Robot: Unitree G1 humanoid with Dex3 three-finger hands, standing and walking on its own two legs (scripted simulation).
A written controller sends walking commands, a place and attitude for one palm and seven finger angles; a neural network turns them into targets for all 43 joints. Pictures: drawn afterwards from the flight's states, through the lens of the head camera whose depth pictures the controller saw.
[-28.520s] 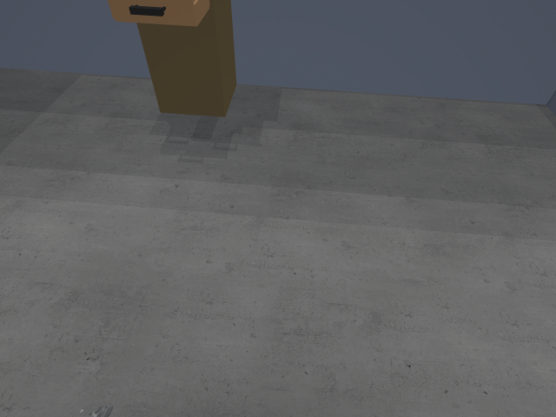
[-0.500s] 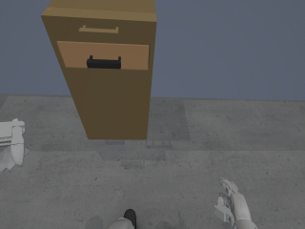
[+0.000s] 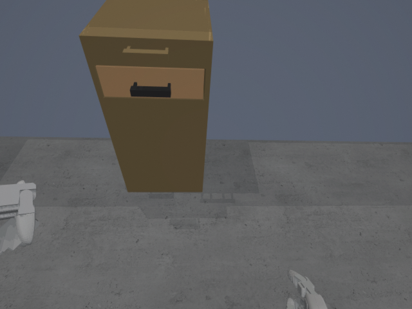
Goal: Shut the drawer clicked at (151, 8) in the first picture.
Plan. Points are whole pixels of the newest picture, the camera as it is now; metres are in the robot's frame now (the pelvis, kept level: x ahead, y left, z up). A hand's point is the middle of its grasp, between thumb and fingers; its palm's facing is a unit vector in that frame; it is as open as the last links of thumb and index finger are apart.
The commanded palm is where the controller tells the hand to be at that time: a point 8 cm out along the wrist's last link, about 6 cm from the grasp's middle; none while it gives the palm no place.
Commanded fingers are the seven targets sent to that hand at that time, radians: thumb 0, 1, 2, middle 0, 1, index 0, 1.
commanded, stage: stop stepping back and stand still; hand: left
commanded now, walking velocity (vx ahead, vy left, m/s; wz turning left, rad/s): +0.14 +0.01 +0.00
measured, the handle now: (151, 88) +0.85 +0.21 -0.04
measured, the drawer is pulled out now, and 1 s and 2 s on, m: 0.00 0.00 0.00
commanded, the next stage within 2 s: let the arm hang, fingers relaxed in 1.32 s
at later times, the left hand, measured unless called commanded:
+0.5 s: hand (21, 217) +0.20 +0.25 +0.18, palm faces +0.41 -0.76 -0.50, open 3.3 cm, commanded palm +0.14 +0.29 +0.18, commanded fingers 0.00 0.90 0.90 -1.40 -1.60 -1.40 -1.60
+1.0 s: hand (7, 220) +0.21 +0.28 +0.16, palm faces +0.36 -0.81 -0.47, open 3.2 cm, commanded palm +0.15 +0.32 +0.18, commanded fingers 0.00 0.90 0.90 -1.40 -1.60 -1.40 -1.60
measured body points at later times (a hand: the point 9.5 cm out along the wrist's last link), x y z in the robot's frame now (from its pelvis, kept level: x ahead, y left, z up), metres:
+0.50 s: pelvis +0.02 +0.00 +0.00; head +0.04 +0.00 +0.45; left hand +0.17 +0.29 +0.21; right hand +0.20 -0.22 -0.08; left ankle +0.04 +0.13 -0.73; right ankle +0.03 -0.09 -0.74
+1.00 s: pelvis +0.02 +0.04 +0.01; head +0.05 +0.04 +0.46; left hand +0.18 +0.32 +0.18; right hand +0.21 -0.19 -0.07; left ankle +0.04 +0.14 -0.74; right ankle +0.03 -0.09 -0.74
